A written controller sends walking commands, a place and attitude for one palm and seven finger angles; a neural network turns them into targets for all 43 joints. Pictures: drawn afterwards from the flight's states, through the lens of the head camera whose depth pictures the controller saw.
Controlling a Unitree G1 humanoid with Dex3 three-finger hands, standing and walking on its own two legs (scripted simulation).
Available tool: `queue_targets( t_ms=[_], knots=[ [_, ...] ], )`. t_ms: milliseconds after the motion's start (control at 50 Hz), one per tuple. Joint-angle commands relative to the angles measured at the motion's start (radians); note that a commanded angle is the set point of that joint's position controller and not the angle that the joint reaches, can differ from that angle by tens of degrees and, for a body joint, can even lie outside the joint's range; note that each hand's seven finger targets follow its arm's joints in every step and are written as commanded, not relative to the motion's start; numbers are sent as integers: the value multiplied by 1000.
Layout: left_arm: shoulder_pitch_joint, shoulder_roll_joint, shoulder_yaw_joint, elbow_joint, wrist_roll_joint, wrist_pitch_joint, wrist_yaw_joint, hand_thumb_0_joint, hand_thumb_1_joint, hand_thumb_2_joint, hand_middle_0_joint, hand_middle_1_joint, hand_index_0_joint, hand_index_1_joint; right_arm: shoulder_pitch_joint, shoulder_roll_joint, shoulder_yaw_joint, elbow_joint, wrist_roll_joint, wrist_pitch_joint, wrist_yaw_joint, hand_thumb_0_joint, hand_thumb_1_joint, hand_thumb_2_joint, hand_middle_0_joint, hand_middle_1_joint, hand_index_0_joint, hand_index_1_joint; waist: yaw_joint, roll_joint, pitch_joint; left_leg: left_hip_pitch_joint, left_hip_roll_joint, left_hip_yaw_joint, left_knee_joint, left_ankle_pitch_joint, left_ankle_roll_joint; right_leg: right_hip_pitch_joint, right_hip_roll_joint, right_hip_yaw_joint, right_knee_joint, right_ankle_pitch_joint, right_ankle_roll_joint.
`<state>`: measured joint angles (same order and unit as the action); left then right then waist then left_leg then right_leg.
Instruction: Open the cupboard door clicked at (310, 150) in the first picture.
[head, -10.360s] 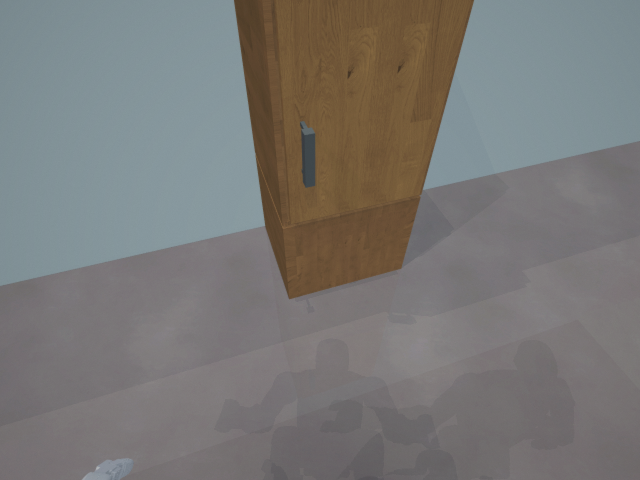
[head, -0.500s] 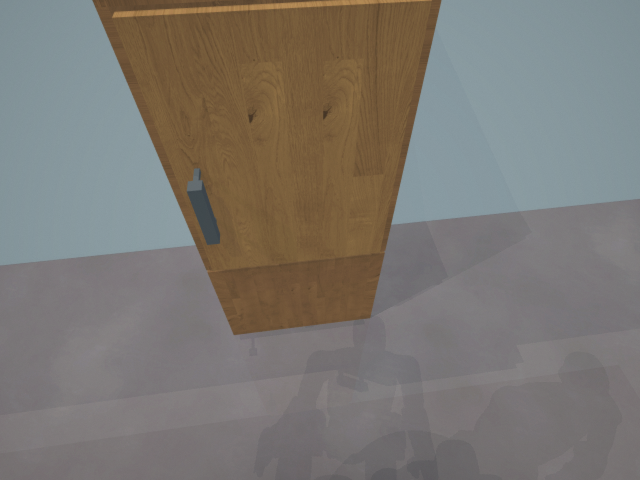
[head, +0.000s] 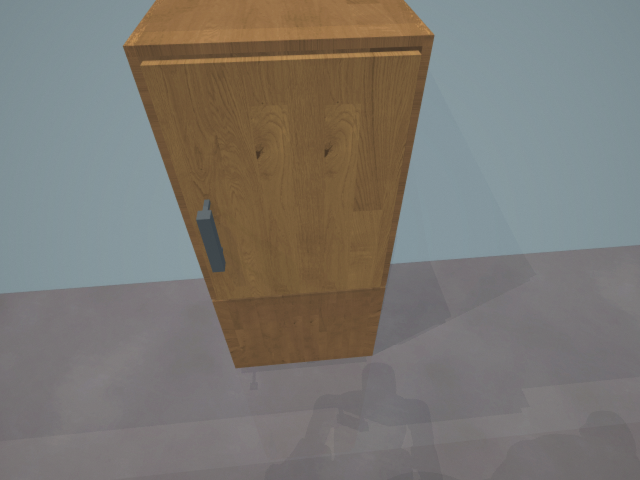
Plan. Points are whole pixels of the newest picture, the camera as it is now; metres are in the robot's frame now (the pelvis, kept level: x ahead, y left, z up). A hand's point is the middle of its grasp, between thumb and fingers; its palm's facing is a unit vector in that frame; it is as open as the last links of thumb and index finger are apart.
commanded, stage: shuffle to correct the standing spot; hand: left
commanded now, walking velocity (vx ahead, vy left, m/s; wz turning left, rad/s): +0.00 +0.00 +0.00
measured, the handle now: (213, 235) +0.59 +0.26 -0.09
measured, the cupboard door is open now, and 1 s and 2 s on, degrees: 0 0 0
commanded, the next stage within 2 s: come to a stop and stand still in 0.50 s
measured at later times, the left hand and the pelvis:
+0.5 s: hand out of the picture +0.00 +0.19 -0.18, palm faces +0.09 -0.98 -0.16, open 7.4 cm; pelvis +0.02 +0.01 +0.00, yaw +4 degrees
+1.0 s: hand out of the picture +0.05 +0.18 -0.19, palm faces +0.25 -0.95 -0.17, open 7.3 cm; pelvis +0.09 +0.02 -0.01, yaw +9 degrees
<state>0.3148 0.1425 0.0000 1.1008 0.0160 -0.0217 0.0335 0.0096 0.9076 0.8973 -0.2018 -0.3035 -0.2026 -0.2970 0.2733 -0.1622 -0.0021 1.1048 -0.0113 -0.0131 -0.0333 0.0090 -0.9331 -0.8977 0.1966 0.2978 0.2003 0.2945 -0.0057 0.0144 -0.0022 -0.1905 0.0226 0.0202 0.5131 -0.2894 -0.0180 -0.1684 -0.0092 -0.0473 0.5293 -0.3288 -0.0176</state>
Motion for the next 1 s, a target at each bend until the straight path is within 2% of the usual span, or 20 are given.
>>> queue_targets(
  t_ms=[0, 80, 180, 260, 300, 320, 340, 360, 440, 500, 540, 560, 600, 620, 680, 760, 840, 880, 920, 980],
  knots=[
    [62, 112, 23, -31, 0, -11, 6, 0, 900, 900, -200, -300, -200, -300, 49, -68, -7, -26, -2, -9, 1, 0, -900, -900, 200, 300, 200, 300, 1, -52, 81, -43, 52, -44, -82, 150, 37, -39, -107, 101, -136, 234, -27],
    [76, 108, 27, -28, 1, -8, 3, 0, 900, 900, -200, -300, -200, -300, 65, -62, -5, -15, -4, -7, 3, 0, -900, -900, 200, 300, 200, 300, 5, -22, 76, -54, 47, -44, -83, 81, 40, -32, -103, 93, -152, 87, -29],
    [123, 144, 57, -44, 6, 6, -3, 0, 900, 900, -200, -300, -200, -300, 60, -45, -16, -42, -16, 6, 18, 0, -900, -900, 200, 300, 200, 300, 23, -158, 157, -208, -14, 28, 91, -130, 45, -77, -188, 208, -283, -369, -87],
    [102, 141, 66, -65, 9, 0, -5, 0, 900, 900, -200, -300, -200, -300, 112, -22, -19, -46, -16, -5, 28, 0, -900, -900, 200, 300, 200, 300, -12, -94, 171, -121, -4, 43, 51, -103, 60, -167, -199, 143, -226, -341, -99],
    [87, 95, 56, -70, 8, -1, -14, 0, 900, 900, -200, -300, -200, -300, 216, -57, -24, -12, -17, -18, 24, 0, -900, -900, 200, 300, 200, 300, -41, 110, 158, -38, 74, -113, -108, -107, 94, -237, -82, -11, 6, -236, -52],
    [75, 60, 49, -86, 10, -3, -18, 0, 900, 900, -200, -300, -200, -300, 292, -112, -39, 9, -20, -22, 17, 0, -900, -900, 200, 300, 200, 300, -62, 250, 141, 16, 210, -344, -226, -175, 164, -329, -9, -103, 204, -208, -18],
    [5, 47, 41, -117, 18, -11, -20, 0, 900, 900, -200, -300, -200, -300, 335, -133, -45, 20, -21, -29, 7, 0, -900, -900, 200, 300, 200, 300, -84, 282, 179, 60, 281, -489, -303, -118, 239, -462, 8, -75, 350, -255, -17],
    [-31, 57, 44, -134, 20, -18, -23, 0, 900, 900, -200, -300, -200, -300, 339, -123, -41, 21, -19, -35, 1, 0, -900, -900, 200, 300, 200, 300, -81, 225, 192, 82, 304, -505, -296, 14, 282, -525, -32, -17, 461, -243, -27],
    [-34, 21, 44, -139, 5, -28, -44, 0, 900, 900, -200, -300, -200, -300, 216, -109, -37, -21, -19, -59, 1, 0, -900, -900, 200, 300, 200, 300, -20, 99, 96, -8, 245, -319, -259, 252, 257, -381, -73, 8, 388, -100, -3],
    [17, 15, 44, -129, 3, -21, -46, 0, 900, 900, -200, -300, -200, -300, 154, -125, -45, -40, -17, -52, 1, 0, -900, -900, 200, 300, 200, 300, 15, 112, 52, -132, 184, -241, -230, 112, 214, -144, -30, -42, 164, -23, 12],
    [84, 27, 50, -101, 7, -24, -41, 0, 900, 900, -200, -300, -200, -300, 144, -122, -50, -45, -14, -41, 3, 0, -900, -900, 200, 300, 200, 300, 44, 20, 20, -214, 128, -205, -146, -33, 165, 35, 6, -71, 8, 88, 20],
    [128, 65, 60, -83, 7, -29, -33, 0, 900, 900, -200, -300, -200, -300, 144, -99, -48, -47, -12, -37, 6, 0, -900, -900, 200, 300, 200, 300, 66, -41, 14, -314, 82, -170, -59, -132, 135, 162, -43, -1, -51, 34, 9],
    [275, 207, 91, -60, 8, -32, -14, 0, 900, 900, -200, -300, -200, -300, 94, -24, -36, -102, -8, -34, 20, 0, -900, -900, 200, 300, 200, 300, 124, -327, -19, -542, -50, 25, 427, -329, 74, 270, -426, 505, -322, -265, -146],
    [239, 187, 87, -71, 1, -27, -7, 0, 900, 900, -200, -300, -200, -300, 46, -48, -48, -115, -15, -27, 24, 0, -900, -900, 200, 300, 200, 300, 103, -145, 46, -551, -3, -11, 570, -293, 66, 173, -450, 503, -351, -200, -195],
    [52, 98, 58, -107, 6, -39, 5, 0, 900, 900, -200, -300, -200, -300, 100, -11, -37, -78, -17, -5, 32, 0, -900, -900, 200, 300, 200, 300, -6, -156, 99, -404, 52, -18, 588, -146, 33, -42, -329, 217, -282, 269, -157],
    [31, 113, 59, -117, 14, -17, 13, 0, 900, 900, -200, -300, -200, -300, 90, 37, -19, -77, 0, 11, 24, 0, -900, -900, 200, 300, 200, 300, -4, -179, 56, -193, 1, 70, 249, -75, -2, -80, -252, 34, -158, 637, -139],
    [37, 145, 69, -126, 2, 13, 13, 0, 900, 900, -200, -300, -200, -300, 107, -28, -40, -91, 3, 9, 14, 0, -900, -900, 200, 300, 200, 300, -21, -95, 15, 20, 3, 76, -60, 224, 0, -113, -198, 34, 5, 472, -75],
    [87, 72, 56, -142, -10, 31, 10, 0, 900, 900, -200, -300, -200, -300, 80, -150, -57, -133, -4, 1, 5, 0, -900, -900, 200, 300, 200, 300, 3, 205, -32, 68, 307, -234, -131, 758, 164, -212, -69, -52, 186, -80, 30],
    [101, 61, 47, -138, -2, 42, 17, 0, 900, 900, -200, -300, -200, -300, 3, -159, -60, -168, -11, 8, 1, 0, -900, -900, 200, 300, 200, 300, 9, 159, -29, -48, 352, -232, -188, 605, 259, -174, -50, 10, 418, -273, 21],
    [78, 61, 50, -116, 6, 49, 9, 0, 900, 900, -200, -300, -200, -300, -91, -120, -50, -180, -10, 10, 0, 0, -900, -900, 200, 300, 200, 300, 20, 148, 8, -104, 278, -143, -203, 469, 229, -199, -57, 44, 476, -174, 27]
  ],
)
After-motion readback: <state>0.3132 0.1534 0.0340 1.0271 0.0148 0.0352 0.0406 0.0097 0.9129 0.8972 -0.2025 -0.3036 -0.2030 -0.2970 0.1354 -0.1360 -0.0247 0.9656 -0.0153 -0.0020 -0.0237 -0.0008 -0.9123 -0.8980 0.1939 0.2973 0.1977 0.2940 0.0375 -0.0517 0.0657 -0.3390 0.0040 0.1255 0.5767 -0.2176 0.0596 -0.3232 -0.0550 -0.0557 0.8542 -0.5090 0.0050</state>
